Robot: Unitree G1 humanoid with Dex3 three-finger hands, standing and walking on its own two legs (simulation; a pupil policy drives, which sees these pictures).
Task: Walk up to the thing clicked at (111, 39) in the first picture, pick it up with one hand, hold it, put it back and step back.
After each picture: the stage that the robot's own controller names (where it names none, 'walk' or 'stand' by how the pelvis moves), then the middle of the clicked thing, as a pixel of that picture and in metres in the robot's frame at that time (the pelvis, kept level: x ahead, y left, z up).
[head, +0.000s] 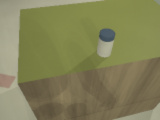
stand; (105, 43) +0.57 -0.10 +0.02
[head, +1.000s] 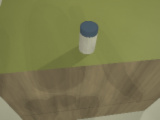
sink last; (87, 38) +0.51 -0.01 +0.05
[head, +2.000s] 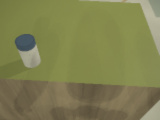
stand; (28, 51) +0.45 +0.22 +0.05
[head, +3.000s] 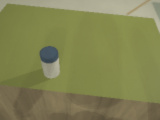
stand; (50, 62) +0.44 +0.14 +0.02
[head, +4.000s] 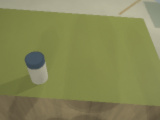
stand; (37, 68) +0.41 +0.18 +0.02
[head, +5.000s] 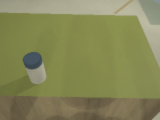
stand; (35, 68) +0.43 +0.19 +0.01
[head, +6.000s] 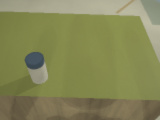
stand; (37, 68) +0.42 +0.18 +0.01
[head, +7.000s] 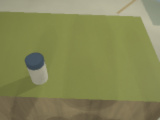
stand; (37, 69) +0.42 +0.18 +0.01
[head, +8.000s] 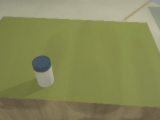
rise first; (43, 71) +0.42 +0.17 +0.01
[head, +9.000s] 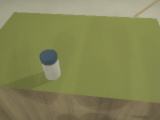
go down; (50, 65) +0.44 +0.16 +0.02
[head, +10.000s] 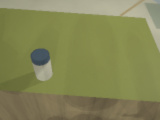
go down; (42, 65) +0.44 +0.15 +0.02
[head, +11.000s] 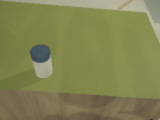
go down; (42, 62) +0.44 +0.14 +0.03
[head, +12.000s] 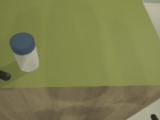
close in; (26, 53) +0.42 +0.15 +0.06
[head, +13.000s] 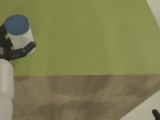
close; (21, 36) +0.48 +0.17 +0.08
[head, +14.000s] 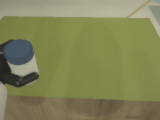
lift; (23, 63) +0.32 +0.17 +0.19
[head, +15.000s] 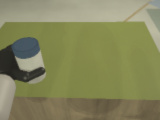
hold; (30, 61) +0.33 +0.15 +0.19
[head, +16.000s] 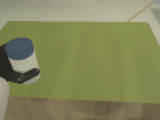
hold; (24, 61) +0.32 +0.17 +0.19
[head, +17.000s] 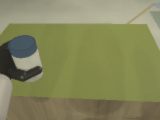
crouch; (27, 59) +0.32 +0.16 +0.20
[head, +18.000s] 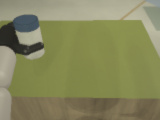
crouch; (30, 37) +0.41 +0.15 +0.21
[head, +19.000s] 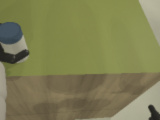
lower; (14, 43) +0.46 +0.17 +0.07
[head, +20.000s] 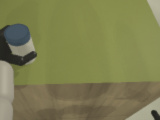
lower; (21, 45) +0.44 +0.16 +0.08
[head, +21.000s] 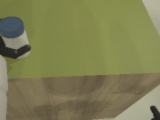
lower; (15, 38) +0.47 +0.17 +0.08
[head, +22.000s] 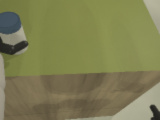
lower; (12, 34) +0.48 +0.17 +0.09
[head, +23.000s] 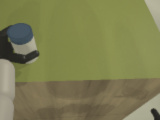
draw back; (24, 44) +0.45 +0.15 +0.08
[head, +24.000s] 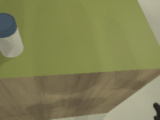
rise; (7, 36) +0.46 +0.16 +0.09
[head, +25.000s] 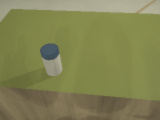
sink last; (52, 60) +0.44 +0.15 +0.05
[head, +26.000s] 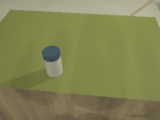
stand; (53, 62) +0.45 +0.15 +0.03
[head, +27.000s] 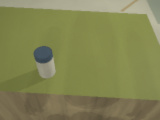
stand; (45, 62) +0.44 +0.15 +0.02
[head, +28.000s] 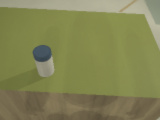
stand; (44, 61) +0.45 +0.16 +0.02
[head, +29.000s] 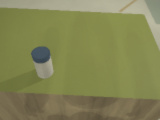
stand; (43, 62) +0.44 +0.16 +0.02
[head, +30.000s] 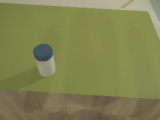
stand; (45, 60) +0.44 +0.15 +0.02
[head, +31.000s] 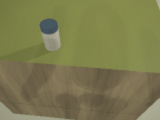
walk; (50, 35) +0.54 +0.15 +0.04
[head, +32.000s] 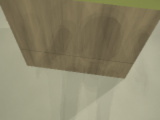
walk; out of the picture +0.94 +0.08 +0.05
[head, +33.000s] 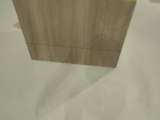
stand; out of the picture +1.22 +0.16 +0.03
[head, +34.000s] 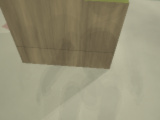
stand; out of the picture +1.16 +0.19 +0.02
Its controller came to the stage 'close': yes
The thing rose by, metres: 0.21
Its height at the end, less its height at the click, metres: +0.00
